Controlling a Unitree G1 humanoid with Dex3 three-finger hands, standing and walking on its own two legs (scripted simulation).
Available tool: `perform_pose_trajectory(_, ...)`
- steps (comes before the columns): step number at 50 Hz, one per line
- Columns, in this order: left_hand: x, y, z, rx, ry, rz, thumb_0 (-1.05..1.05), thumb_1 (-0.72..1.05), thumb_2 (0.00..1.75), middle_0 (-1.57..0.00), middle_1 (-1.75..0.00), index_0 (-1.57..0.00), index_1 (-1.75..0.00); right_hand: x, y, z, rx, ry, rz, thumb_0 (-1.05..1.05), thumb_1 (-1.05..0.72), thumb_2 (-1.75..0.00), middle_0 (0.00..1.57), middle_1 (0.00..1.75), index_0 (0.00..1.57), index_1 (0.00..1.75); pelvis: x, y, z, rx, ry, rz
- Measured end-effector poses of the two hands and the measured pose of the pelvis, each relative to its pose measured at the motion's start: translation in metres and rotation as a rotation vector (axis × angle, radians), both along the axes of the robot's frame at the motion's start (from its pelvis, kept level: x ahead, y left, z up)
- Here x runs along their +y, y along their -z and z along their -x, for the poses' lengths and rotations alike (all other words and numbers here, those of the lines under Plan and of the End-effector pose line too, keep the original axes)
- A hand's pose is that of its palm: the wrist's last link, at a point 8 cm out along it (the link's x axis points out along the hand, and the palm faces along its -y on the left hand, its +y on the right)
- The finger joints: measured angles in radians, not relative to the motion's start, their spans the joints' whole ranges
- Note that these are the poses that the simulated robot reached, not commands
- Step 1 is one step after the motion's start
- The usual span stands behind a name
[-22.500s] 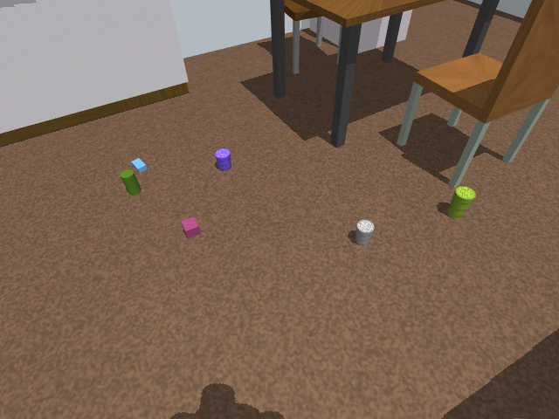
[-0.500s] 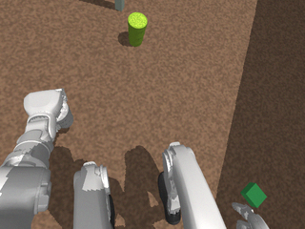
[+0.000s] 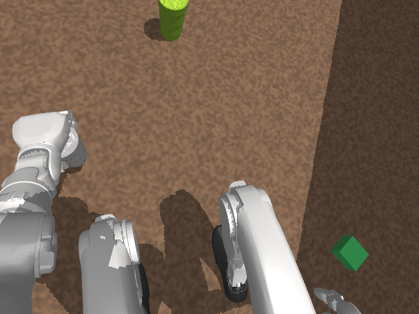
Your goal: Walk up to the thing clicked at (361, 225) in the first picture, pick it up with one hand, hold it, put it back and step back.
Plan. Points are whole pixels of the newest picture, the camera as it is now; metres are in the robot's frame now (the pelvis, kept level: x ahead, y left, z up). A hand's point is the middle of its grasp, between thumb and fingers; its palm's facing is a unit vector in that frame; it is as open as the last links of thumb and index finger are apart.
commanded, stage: crouch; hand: left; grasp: from above
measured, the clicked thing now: (67, 149) +0.49 +0.21 -0.22
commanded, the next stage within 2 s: lower in 0.12 s
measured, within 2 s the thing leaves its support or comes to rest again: rests again in 0.98 s
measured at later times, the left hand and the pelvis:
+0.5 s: hand (62, 154) +0.48 +0.22 -0.22, palm faces -0.49 -0.03 -0.87, open 9.8 cm; pelvis +0.00 +0.00 -0.03, yaw -1 degrees
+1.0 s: hand (70, 153) +0.49 +0.22 -0.27, palm faces -0.48 -0.05 -0.88, open 9.8 cm; pelvis +0.01 +0.00 -0.07, yaw -4 degrees
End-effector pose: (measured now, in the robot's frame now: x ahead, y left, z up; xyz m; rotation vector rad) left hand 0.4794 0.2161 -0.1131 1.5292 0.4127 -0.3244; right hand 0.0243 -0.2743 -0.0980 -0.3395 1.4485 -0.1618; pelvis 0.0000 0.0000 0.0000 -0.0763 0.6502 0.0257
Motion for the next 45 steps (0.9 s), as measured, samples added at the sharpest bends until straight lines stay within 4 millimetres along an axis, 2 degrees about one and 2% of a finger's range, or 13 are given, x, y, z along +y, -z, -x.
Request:
perform_pose_trajectory(14, 0.002, 0.020, -0.008, 0.023, 0.006, -0.005, -0.02, 0.01, 0.68, -0.81, -0.75, -0.61, -0.71, 0.004, 0.013, 0.020, 0.046, -0.001, -0.013, 0.01, -0.91, -0.91, 0.20, 0.30, 0.20, 0.30, 0.002, 0.019, 0.001, -0.009, 0.002, 0.011)
perform_pose_trajectory(31, 0.001, 0.070, -0.009, 0.025, 0.026, 0.020, -0.02, 0.01, 0.68, -0.82, -0.75, -0.61, -0.71, 0.001, 0.027, 0.021, 0.078, -0.056, -0.006, 0.01, -0.92, -0.91, 0.20, 0.30, 0.20, 0.30, 0.002, 0.046, 0.000, -0.024, 0.008, 0.033)
perform_pose_trajectory(45, 0.001, 0.091, -0.018, 0.020, -0.007, 0.006, -0.01, 0.02, 0.67, -0.81, -0.75, -0.61, -0.71, 0.011, 0.045, 0.021, 0.085, -0.078, -0.065, 0.00, -0.91, -0.90, 0.20, 0.30, 0.20, 0.30, 0.003, 0.061, -0.004, -0.030, 0.020, 0.047)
